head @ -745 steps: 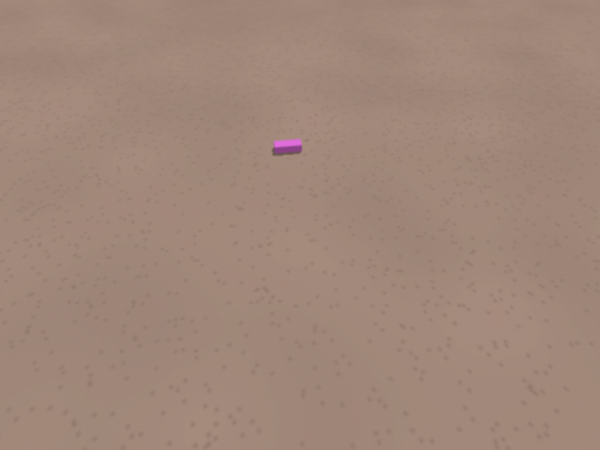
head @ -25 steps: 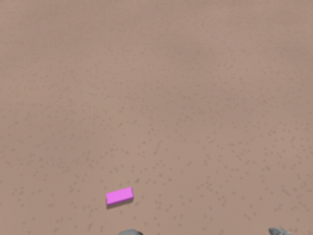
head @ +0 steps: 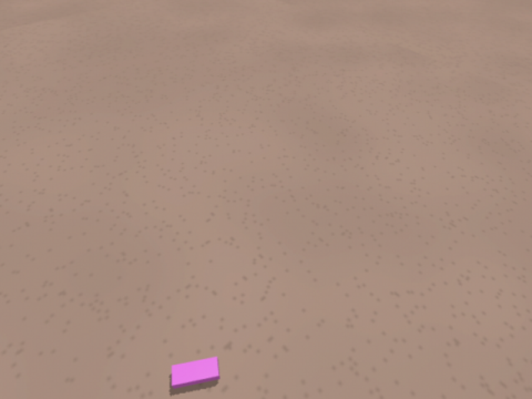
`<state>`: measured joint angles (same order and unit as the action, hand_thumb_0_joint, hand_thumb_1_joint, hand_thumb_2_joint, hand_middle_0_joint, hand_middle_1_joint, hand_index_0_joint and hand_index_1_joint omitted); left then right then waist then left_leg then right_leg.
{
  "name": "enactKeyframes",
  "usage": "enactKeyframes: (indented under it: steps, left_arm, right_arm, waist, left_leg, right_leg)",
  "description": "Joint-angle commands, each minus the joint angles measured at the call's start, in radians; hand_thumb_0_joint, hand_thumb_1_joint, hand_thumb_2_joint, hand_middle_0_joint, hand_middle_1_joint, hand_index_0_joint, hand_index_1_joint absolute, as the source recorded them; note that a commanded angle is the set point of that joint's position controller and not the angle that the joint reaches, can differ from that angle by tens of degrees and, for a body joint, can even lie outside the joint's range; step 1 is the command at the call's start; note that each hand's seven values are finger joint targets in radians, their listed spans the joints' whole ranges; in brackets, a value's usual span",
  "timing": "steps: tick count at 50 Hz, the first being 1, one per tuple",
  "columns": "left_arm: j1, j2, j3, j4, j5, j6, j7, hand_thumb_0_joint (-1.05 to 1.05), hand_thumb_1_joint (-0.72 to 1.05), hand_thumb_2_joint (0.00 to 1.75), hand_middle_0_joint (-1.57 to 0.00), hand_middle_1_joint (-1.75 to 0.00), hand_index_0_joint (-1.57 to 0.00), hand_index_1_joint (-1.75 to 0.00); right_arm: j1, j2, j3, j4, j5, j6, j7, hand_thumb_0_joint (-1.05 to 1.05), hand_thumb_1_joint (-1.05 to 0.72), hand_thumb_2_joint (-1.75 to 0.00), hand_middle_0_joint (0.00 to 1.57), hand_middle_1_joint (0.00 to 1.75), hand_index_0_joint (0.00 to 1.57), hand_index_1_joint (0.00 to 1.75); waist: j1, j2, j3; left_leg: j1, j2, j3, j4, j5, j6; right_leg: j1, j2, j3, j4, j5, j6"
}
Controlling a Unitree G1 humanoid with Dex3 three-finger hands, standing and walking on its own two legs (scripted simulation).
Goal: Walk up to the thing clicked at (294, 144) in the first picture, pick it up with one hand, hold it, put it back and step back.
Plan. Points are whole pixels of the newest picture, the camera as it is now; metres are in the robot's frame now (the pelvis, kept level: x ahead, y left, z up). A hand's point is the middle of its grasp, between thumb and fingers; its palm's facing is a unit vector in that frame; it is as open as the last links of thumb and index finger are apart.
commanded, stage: walk up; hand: left
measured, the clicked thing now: (195, 372) +0.36 +0.24 -0.75
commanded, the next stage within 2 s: stand in 1.34 s
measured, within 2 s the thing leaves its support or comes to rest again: neither
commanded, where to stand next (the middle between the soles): -0.04 +0.00 m, yaw +0 degrees
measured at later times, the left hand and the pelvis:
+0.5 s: hand out of the picture +0.08 +0.28 -0.16, palm faces +0.03 -0.88 -0.48, open 7.4 cm; pelvis -0.05 +0.00 -0.04, yaw +4 degrees
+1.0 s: hand out of the picture +0.03 +0.25 -0.15, palm faces -0.04 -0.91 -0.42, open 7.4 cm; pelvis -0.02 -0.04 -0.02, yaw +0 degrees
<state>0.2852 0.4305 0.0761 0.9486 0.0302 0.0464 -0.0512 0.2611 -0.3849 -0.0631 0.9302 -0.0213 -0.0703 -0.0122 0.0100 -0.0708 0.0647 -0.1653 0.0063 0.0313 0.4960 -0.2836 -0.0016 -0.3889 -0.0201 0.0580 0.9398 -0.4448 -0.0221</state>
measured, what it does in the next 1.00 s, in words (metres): steps on the spot: right foot, then left foot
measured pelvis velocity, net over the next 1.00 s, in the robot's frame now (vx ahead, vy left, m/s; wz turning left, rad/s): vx -0.02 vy -0.04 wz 0.01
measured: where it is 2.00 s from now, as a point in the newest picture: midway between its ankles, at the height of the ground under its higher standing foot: outside the picture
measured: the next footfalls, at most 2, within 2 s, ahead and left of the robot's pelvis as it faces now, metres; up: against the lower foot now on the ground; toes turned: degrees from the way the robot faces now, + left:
right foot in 0.18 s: +0.13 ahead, -0.15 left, +0.00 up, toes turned -2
left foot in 0.52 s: -0.04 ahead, +0.14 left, +0.00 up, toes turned +1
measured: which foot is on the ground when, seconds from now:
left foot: down 0.00-0.18, up 0.20-0.50, down 0.52-0.94, up 0.96-1.00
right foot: up 0.00-0.16, down 0.18-0.54, up 0.56-0.90, down 0.92-1.00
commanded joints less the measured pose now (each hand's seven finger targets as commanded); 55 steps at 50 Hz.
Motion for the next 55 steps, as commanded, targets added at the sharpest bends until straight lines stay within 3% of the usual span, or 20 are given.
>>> enactKeyframes:
  steps: [1,7,8,10,14,18,22,25,26,27,28,31,35,41,45,46,47,48,49,55]
  left_arm:
    - [-0.031,0.125,0.026,-0.068,-0.041,-0.025,0.031,0.0,0.9,0.9,-0.2,-0.3,-0.2,-0.3]
    - [0.019,0.166,0.035,-0.051,-0.043,-0.047,0.075,0.0,0.9,0.9,-0.2,-0.3,-0.2,-0.3]
    - [0.011,0.216,0.047,-0.057,-0.029,-0.057,0.077,0.0,0.9,0.9,-0.2,-0.3,-0.2,-0.3]
    - [-0.017,0.325,0.059,-0.116,-0.019,-0.062,0.083,0.0,0.9,0.9,-0.2,-0.3,-0.2,-0.3]
    - [-0.156,0.256,0.057,-0.177,-0.018,-0.052,0.111,0.0,0.9,0.9,-0.2,-0.3,-0.2,-0.3]
    - [-0.037,0.216,0.056,-0.157,-0.012,-0.062,0.147,0.0,0.9,0.9,-0.2,-0.3,-0.2,-0.3]
    - [-0.175,0.237,0.063,-0.214,0.023,-0.049,0.12,0.0,0.9,0.9,-0.2,-0.3,-0.2,-0.3]
    - [-0.199,0.223,0.057,-0.206,-0.001,-0.013,0.099,0.0,0.9,0.9,-0.2,-0.3,-0.2,-0.3]
    - [-0.154,0.161,0.036,-0.196,-0.011,-0.006,0.098,0.0,0.9,0.9,-0.2,-0.3,-0.2,-0.3]
    - [-0.204,0.151,0.037,-0.21,-0.022,-0.016,0.11,0.0,0.9,0.9,-0.2,-0.3,-0.2,-0.3]
    - [-0.31,0.23,0.065,-0.208,0.0,-0.021,0.118,0.0,0.9,0.9,-0.2,-0.3,-0.2,-0.3]
    - [-0.133,0.193,0.061,-0.129,-0.019,-0.012,0.082,0.0,0.9,0.9,-0.2,-0.3,-0.2,-0.3]
    - [-0.142,0.227,0.07,-0.151,0.009,-0.044,0.011,0.0,0.9,0.9,-0.2,-0.3,-0.2,-0.3]
    - [-0.127,0.213,0.047,-0.156,-0.012,-0.092,-0.012,0.0,0.9,0.9,-0.2,-0.3,-0.2,-0.3]
    - [0.195,0.204,0.06,-0.048,-0.02,-0.126,0.014,0.0,0.9,0.9,-0.2,-0.3,-0.2,-0.3]
    - [0.309,0.28,0.085,-0.02,-0.014,-0.14,0.038,0.0,0.9,0.9,-0.2,-0.3,-0.2,-0.3]
    - [0.333,0.394,0.104,-0.049,-0.002,-0.154,0.062,0.0,0.9,0.9,-0.2,-0.3,-0.2,-0.3]
    - [0.238,0.418,0.091,-0.083,-0.009,-0.151,0.066,0.0,0.9,0.9,-0.2,-0.3,-0.2,-0.3]
    - [0.177,0.403,0.088,-0.108,-0.022,-0.157,0.076,0.0,0.9,0.9,-0.2,-0.3,-0.2,-0.3]
    - [0.032,0.289,0.048,-0.139,-0.039,-0.152,0.152,0.0,0.9,0.9,-0.2,-0.3,-0.2,-0.3]
  right_arm:
    - [-0.105,-0.254,-0.041,-0.101,0.001,0.005,-0.03,0.0,-0.9,-0.9,0.2,0.3,0.2,0.3]
    - [-0.163,-0.235,-0.042,-0.163,0.032,0.113,-0.005,0.0,-0.9,-0.9,0.2,0.3,0.2,0.3]
    - [-0.113,-0.195,-0.032,-0.159,0.042,0.121,-0.006,0.0,-0.9,-0.9,0.2,0.3,0.2,0.3]
    - [-0.025,-0.169,-0.027,-0.153,0.053,0.15,-0.024,0.0,-0.9,-0.9,0.2,0.3,0.2,0.3]
    - [0.029,-0.247,-0.067,-0.137,0.04,0.159,-0.024,0.0,-0.9,-0.9,0.2,0.3,0.2,0.3]
    - [-0.049,-0.231,-0.063,-0.183,0.007,0.165,-0.002,0.0,-0.9,-0.9,0.2,0.3,0.2,0.3]
    - [0.018,-0.227,-0.054,-0.13,0.016,0.135,0.01,0.0,-0.9,-0.9,0.2,0.3,0.2,0.3]
    - [0.127,-0.235,-0.065,-0.043,-0.004,0.112,0.018,0.0,-0.9,-0.9,0.2,0.3,0.2,0.3]
    - [0.077,-0.268,-0.067,-0.061,-0.028,0.108,0.018,0.0,-0.9,-0.9,0.2,0.3,0.2,0.3]
    - [-0.023,-0.408,-0.085,-0.126,-0.025,0.111,0.02,0.0,-0.9,-0.9,0.2,0.3,0.2,0.3]
    - [-0.08,-0.451,-0.096,-0.137,-0.012,0.101,0.013,0.0,-0.9,-0.9,0.2,0.3,0.2,0.3]
    - [-0.101,-0.337,-0.063,-0.106,-0.018,0.04,-0.028,0.0,-0.9,-0.9,0.2,0.3,0.2,0.3]
    - [0.062,-0.337,-0.088,-0.083,-0.013,-0.002,-0.015,0.0,-0.9,-0.9,0.2,0.3,0.2,0.3]
    - [0.081,-0.337,-0.073,-0.122,-0.013,-0.012,0.017,0.0,-0.9,-0.9,0.2,0.3,0.2,0.3]
    - [0.0,-0.274,-0.053,-0.171,-0.023,0.028,0.035,0.0,-0.9,-0.9,0.2,0.3,0.2,0.3]
    - [0.039,-0.196,-0.033,-0.189,-0.013,0.039,0.039,0.0,-0.9,-0.9,0.2,0.3,0.2,0.3]
    - [0.019,-0.152,-0.016,-0.248,-0.008,0.046,0.041,0.0,-0.9,-0.9,0.2,0.3,0.2,0.3]
    - [-0.022,-0.239,-0.047,-0.248,-0.014,0.068,0.031,0.0,-0.9,-0.9,0.2,0.3,0.2,0.3]
    - [-0.013,-0.293,-0.067,-0.23,-0.013,0.076,0.04,0.0,-0.9,-0.9,0.2,0.3,0.2,0.3]
    - [0.114,-0.229,-0.078,-0.195,-0.02,0.15,0.057,0.0,-0.9,-0.9,0.2,0.3,0.2,0.3]
  waist:
    - [0.011,0.272,0.057]
    - [0.034,0.234,-0.072]
    - [0.032,0.068,-0.097]
    - [0.022,-0.142,-0.176]
    - [-0.022,-0.078,-0.149]
    - [0.052,-0.039,-0.187]
    - [0.019,-0.24,-0.193]
    - [-0.035,-0.1,-0.121]
    - [-0.027,0.107,-0.03]
    - [-0.044,0.367,0.025]
    - [-0.085,0.291,0.093]
    - [0.018,0.088,0.007]
    - [-0.074,0.226,-0.037]
    - [-0.078,0.326,0.077]
    - [0.08,0.225,-0.03]
    - [0.122,0.003,-0.07]
    - [0.112,-0.166,-0.055]
    - [0.08,0.014,-0.01]
    - [0.043,0.125,0.044]
    - [-0.054,-0.043,0.059]
  left_leg:
    - [-0.137,0.261,-0.093,-0.063,0.781,0.209]
    - [-0.127,0.12,-0.026,0.241,0.457,0.114]
    - [-0.176,0.073,-0.01,0.376,0.271,0.073]
    - [-0.271,-0.087,-0.166,0.795,-0.426,0.033]
    - [-0.329,-0.058,-0.243,0.972,-0.255,-0.01]
    - [-0.419,-0.052,-0.239,0.855,-0.256,-0.034]
    - [-0.251,-0.023,-0.055,0.435,-0.312,-0.023]
    - [-0.011,-0.037,-0.01,0.065,-0.093,0.012]
    - [-0.036,0.047,-0.222,-0.061,-0.233,0.052]
    - [-0.25,0.351,-0.683,-0.208,-0.283,0.214]
    - [-0.429,0.44,-0.8,-0.268,-0.262,0.328]
    - [-0.143,0.253,-0.441,-0.079,-0.113,0.179]
    - [0.211,0.275,-0.503,-0.159,-0.503,0.213]
    - [0.045,0.263,-0.311,-0.197,-0.27,0.229]
    - [-0.208,0.121,-0.082,0.187,0.01,0.151]
    - [-0.386,0.046,-0.031,0.471,-0.103,0.108]
    - [-0.623,-0.061,-0.067,0.657,-0.325,0.06]
    - [-0.603,0.008,-0.213,0.712,-0.304,0.051]
    - [-0.596,0.055,-0.256,0.73,-0.225,0.043]
    - [-0.344,0.003,-0.243,0.764,-0.102,-0.011]
  right_leg:
    - [0.015,-0.006,0.025,0.004,0.023,0.024]
    - [0.171,0.042,-0.138,-0.377,0.34,0.031]
    - [0.223,-0.021,-0.054,-0.409,0.593,0.014]
    - [0.18,-0.423,0.464,-0.532,0.926,-0.249]
    - [0.108,-0.304,0.251,-0.44,0.59,-0.226]
    - [0.287,-0.287,0.196,-0.363,0.719,-0.222]
    - [0.152,-0.233,0.142,-0.446,0.03,-0.184]
    - [-0.102,-0.179,0.097,-0.294,-0.075,-0.102]
    - [-0.278,-0.063,0.044,-0.097,-0.12,-0.059]
    - [-0.317,0.081,-0.025,0.109,-0.192,0.005]
    - [-0.228,0.051,0.117,0.254,-0.201,0.012]
    - [-0.287,0.083,0.199,0.332,0.047,-0.008]
    - [-0.451,0.031,0.113,0.187,0.038,0.031]
    - [-0.218,-0.014,-0.028,-0.13,0.006,0.028]
    - [0.342,0.052,-0.136,-0.461,0.158,0.017]
    - [0.513,-0.007,0.016,-0.502,0.129,0.026]
    - [0.499,-0.312,0.554,-0.656,-0.085,-0.068]
    - [0.324,-0.461,0.766,-0.747,-0.257,-0.191]
    - [0.28,-0.422,0.647,-0.736,-0.286,-0.191]
    - [-0.015,-0.273,0.109,-0.476,0.904,-0.148]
